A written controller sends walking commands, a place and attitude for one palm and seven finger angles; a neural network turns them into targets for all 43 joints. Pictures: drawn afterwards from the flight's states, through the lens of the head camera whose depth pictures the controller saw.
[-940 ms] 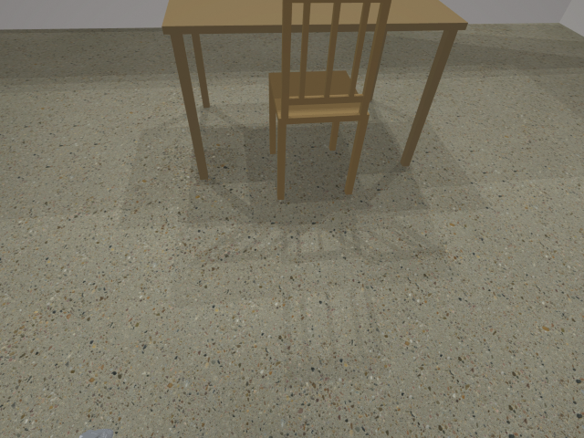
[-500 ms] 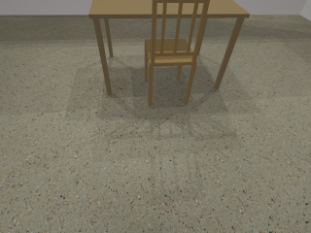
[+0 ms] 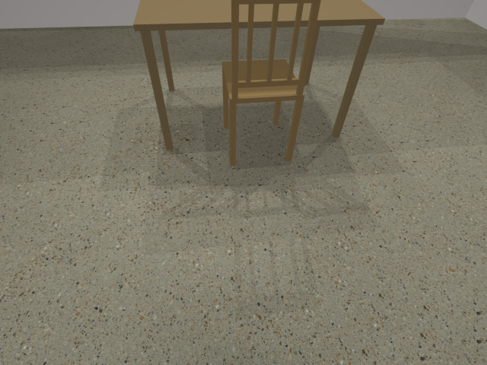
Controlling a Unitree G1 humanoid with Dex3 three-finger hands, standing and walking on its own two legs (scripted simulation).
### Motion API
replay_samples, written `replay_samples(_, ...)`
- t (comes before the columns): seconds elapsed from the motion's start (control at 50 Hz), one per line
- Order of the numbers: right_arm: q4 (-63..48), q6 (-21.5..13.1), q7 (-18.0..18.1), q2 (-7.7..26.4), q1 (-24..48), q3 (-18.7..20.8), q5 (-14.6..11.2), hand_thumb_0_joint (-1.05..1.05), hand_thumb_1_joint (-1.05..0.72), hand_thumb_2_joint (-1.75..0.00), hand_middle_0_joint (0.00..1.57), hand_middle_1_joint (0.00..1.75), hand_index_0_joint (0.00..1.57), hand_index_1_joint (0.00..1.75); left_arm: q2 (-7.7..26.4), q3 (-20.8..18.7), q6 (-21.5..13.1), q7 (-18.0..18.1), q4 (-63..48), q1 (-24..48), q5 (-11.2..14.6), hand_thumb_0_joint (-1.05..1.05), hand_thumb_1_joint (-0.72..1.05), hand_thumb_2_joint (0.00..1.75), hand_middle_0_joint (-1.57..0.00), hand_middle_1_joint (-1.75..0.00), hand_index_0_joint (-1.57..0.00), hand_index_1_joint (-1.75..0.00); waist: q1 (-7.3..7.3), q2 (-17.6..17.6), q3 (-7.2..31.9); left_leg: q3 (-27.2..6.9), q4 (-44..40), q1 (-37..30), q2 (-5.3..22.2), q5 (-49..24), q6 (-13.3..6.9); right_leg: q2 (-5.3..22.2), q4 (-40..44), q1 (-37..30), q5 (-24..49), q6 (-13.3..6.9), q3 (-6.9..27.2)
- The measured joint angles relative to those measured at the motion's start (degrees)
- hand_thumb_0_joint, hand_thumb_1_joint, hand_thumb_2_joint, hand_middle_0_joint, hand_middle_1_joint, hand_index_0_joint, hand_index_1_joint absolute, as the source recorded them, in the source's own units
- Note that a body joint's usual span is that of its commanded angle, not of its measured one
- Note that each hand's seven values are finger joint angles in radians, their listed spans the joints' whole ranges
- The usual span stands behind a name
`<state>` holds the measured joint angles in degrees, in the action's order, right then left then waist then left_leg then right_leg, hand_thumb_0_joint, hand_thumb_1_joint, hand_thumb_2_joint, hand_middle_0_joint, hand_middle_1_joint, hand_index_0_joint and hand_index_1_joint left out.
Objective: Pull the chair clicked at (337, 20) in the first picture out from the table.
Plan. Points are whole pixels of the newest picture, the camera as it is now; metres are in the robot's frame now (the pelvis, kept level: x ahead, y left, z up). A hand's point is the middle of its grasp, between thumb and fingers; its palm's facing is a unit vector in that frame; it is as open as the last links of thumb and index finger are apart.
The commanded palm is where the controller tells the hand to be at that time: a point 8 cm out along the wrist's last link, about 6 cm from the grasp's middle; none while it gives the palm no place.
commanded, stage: look at it before walking up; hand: left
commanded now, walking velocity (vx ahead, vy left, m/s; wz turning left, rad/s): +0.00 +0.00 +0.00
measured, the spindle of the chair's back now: (272, 45) +1.37 -0.05 -0.06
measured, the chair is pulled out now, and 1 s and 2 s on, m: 0.00 0.00 0.00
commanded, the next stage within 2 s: walk to a spot facing it in 0.50 s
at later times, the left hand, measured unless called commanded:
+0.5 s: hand out of the picture +0.07 +0.24 -0.16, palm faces -0.02 -0.95 -0.33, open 7.4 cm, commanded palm none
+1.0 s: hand out of the picture +0.08 +0.16 -0.19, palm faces -0.09 -0.97 -0.21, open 7.4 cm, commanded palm none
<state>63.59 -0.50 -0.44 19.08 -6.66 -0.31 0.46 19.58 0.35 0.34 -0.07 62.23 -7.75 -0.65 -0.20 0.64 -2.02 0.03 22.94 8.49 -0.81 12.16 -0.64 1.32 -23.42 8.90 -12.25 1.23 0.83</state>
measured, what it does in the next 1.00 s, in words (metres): shifts its weight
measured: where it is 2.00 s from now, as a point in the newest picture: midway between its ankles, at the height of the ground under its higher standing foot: (267, 331)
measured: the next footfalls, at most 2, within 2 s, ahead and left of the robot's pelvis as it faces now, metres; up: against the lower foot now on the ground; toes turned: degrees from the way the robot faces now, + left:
left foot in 1.36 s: +0.36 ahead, +0.06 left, +0.00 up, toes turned -14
right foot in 1.92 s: +0.46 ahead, -0.26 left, +0.00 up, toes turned -47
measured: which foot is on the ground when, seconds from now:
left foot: down 0.00-0.94, up 0.96-1.00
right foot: down 0.00-1.00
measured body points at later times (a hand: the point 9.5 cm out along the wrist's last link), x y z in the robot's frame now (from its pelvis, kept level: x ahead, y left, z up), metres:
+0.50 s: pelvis +0.00 -0.01 +0.00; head +0.00 -0.01 +0.45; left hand +0.07 +0.29 -0.13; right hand +0.08 -0.30 -0.13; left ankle +0.00 +0.11 -0.74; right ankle +0.01 -0.13 -0.74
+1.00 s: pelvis +0.06 -0.04 -0.02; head +0.07 -0.05 +0.43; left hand +0.09 +0.21 -0.17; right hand +0.03 -0.29 -0.18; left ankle +0.01 +0.10 -0.71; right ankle +0.03 -0.12 -0.74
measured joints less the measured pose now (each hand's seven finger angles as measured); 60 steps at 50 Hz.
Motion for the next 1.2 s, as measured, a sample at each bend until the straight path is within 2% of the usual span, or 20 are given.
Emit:
replay_samples(0.64,0.4,0.1,0.1,0.0,0.2,-0.2,0.0,0.0,-0.91,-0.9,0.21,0.3,0.2,0.3,-0.2,-0.1,-0.2,0.0,0.6,-0.4,0.0,0.0,0.91,0.9,-0.2,-0.3,-0.2,-0.3,-0.25,-0.1,-0.4,-0.3,-1.5,-0.7,0.9,-0.7,0.9,-0.9,1.5,-0.7,0.7,-0.8,-0.3)
replay_samples(0.74,-0.6,0.9,0.4,-1.6,-1.2,0.1,0.6,0.0,-0.91,-0.9,0.2,0.3,0.2,0.3,-1.6,-0.6,1.3,-0.1,-0.4,-3.2,-0.3,0.0,0.91,0.9,-0.2,-0.3,-0.2,-0.3,-1.0,-0.2,0.9,1.6,2.0,0.5,1.8,2.1,1.0,-1.8,-1.9,1.3,-1.4,-1.1,1.5)
replay_samples(0.82,-2.6,0.8,0.2,-3.7,-4.1,0.6,0.7,0.0,-0.91,-0.9,0.2,0.3,0.2,0.3,-3.5,-1.3,1.9,-1.3,-2.1,-7.3,-0.6,0.0,0.91,0.9,-0.2,-0.3,-0.2,-0.3,-1.2,0.0,1.6,3.9,5.7,1.4,2.8,5.7,0.9,-2.8,-8.3,4.3,-7.9,-2.0,3.3)
replay_samples(0.88,-3.4,-0.1,0.2,-5.0,-6.3,1.2,0.7,0.0,-0.91,-0.9,0.2,0.3,0.2,0.3,-5.1,-2.1,1.9,-1.9,-2.7,-9.8,-0.6,0.0,0.91,0.9,-0.2,-0.3,-0.2,-0.3,-1.39,-0.1,1.0,6.2,7.6,0.6,3.9,8.2,1.4,-2.0,-15.5,7.3,-12.3,-1.9,0.3)
replay_samples(0.92,-3.6,-0.5,0.3,-5.4,-7.7,1.5,0.8,0.0,-0.91,-0.9,0.21,0.3,0.2,0.3,-6.3,-2.4,1.6,-2.4,-3.0,-10.7,-0.7,0.0,0.91,0.9,-0.2,-0.3,-0.2,-0.3,-1.17,-0.9,0.3,7.3,9.4,-0.1,5.2,10.2,2.1,-1.6,-15.4,7.6,-12.6,-1.9,-2.6)
replay_samples(0.96,-3.4,-0.2,0.4,-5.5,-9.2,1.8,0.6,0.0,-0.91,-0.9,0.21,0.3,0.2,0.3,-7.3,-2.7,0.2,-2.4,-3.7,-11.1,-0.9,0.0,0.91,0.9,-0.2,-0.3,-0.2,-0.3,-0.83,-2.1,-0.4,7.0,17.6,2.4,7.0,13.8,2.4,-2.3,-13.6,6.9,-7.4,-3.2,-4.4)
replay_samples(1.0,-2.4,0.8,0.3,-5.8,-9.8,1.9,0.5,0.0,-0.91,-0.9,0.2,0.3,0.2,0.3,-8.2,-2.7,-1.4,-1.6,-4.2,-11.7,-0.5,0.0,0.91,0.9,-0.2,-0.3,-0.2,-0.3,-1.39,-2.3,-0.5,4.7,31.1,8.0,6.6,16.2,2.1,-3.1,-14.2,6.2,-8.4,-4.3,-4.7)
replay_samples(1.04,-2.0,1.3,0.1,-6.2,-9.2,2.0,0.6,0.01,-0.91,-0.9,0.2,0.3,0.2,0.3,-9.1,-2.6,-2.3,-0.8,-4.5,-13.1,-0.4,0.0,0.91,0.9,-0.2,-0.3,-0.2,-0.3,-2.2,-2.0,-0.4,3.8,39.6,13.1,6.0,13.9,2.2,-3.7,-11.2,4.0,-8.5,-4.7,-3.8)
replay_samples(1.1,-3.6,1.0,-0.3,-6.8,-6.8,2.6,0.8,0.01,-0.91,-0.9,0.2,0.3,0.2,0.3,-10.3,-2.2,-2.5,-0.4,-3.9,-15.3,-0.6,0.0,0.91,0.9,-0.2,-0.3,-0.2,-0.3,-2.25,-1.2,-0.2,4.0,41.4,19.4,6.1,8.8,3.1,-3.9,-5.2,0.8,-6.2,-4.4,-1.5)
replay_samples(1.2,-8.1,0.2,-1.0,-7.9,-2.3,3.2,0.6,0.01,-0.91,-0.9,0.2,0.3,0.2,0.3,-11.3,-2.1,-2.6,-0.4,-2.3,-17.4,-0.9,0.0,0.91,0.9,-0.2,-0.3,-0.2,-0.3,-2.05,-0.3,0.0,3.2,34.5,25.5,7.0,1.8,4.1,-3.9,1.4,-3.1,-4.6,-3.5,2.2)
